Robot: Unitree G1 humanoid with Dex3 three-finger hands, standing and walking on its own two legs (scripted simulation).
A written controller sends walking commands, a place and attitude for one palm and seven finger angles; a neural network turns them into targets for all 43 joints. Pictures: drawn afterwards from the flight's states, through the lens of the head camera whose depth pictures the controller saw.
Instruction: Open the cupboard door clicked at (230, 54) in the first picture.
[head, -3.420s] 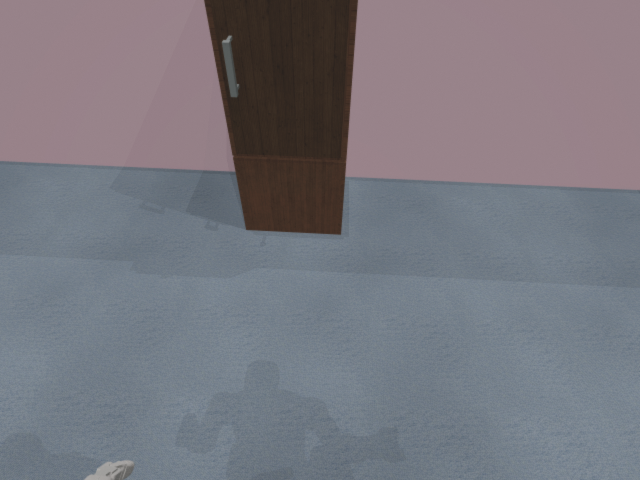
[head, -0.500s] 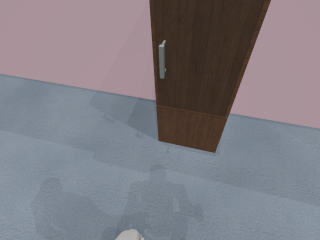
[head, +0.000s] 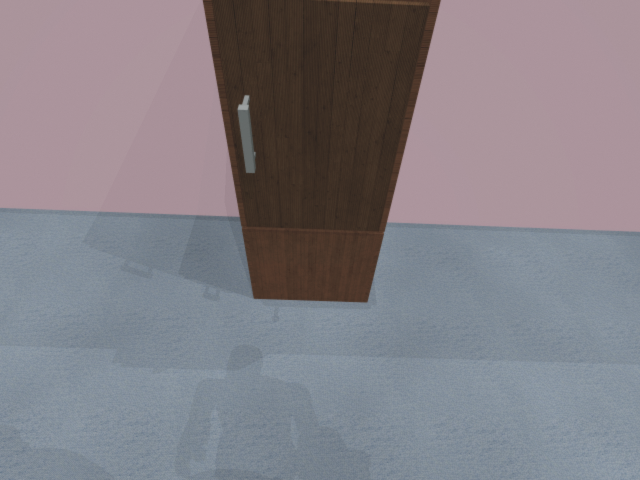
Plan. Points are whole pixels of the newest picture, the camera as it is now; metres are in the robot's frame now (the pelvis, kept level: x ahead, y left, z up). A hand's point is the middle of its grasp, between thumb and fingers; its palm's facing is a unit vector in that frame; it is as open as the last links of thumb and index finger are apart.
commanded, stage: take the last steps up to it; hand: left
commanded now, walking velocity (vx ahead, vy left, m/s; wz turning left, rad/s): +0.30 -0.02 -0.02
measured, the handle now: (248, 135) +0.79 +0.20 -0.02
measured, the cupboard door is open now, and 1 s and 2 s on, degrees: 0 0 0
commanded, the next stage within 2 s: come to a stop and stand still in 0.64 s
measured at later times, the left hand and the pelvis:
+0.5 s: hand out of the picture +0.04 +0.13 -0.18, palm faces +0.11 -0.98 -0.17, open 7.3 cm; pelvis +0.12 -0.03 -0.01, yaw +2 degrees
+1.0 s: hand (227, 385) +0.29 +0.17 -0.18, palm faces +0.05 -0.97 -0.24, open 7.2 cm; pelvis +0.25 -0.02 -0.01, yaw +1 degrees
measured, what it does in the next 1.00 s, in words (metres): walks ahead: right foot, then left foot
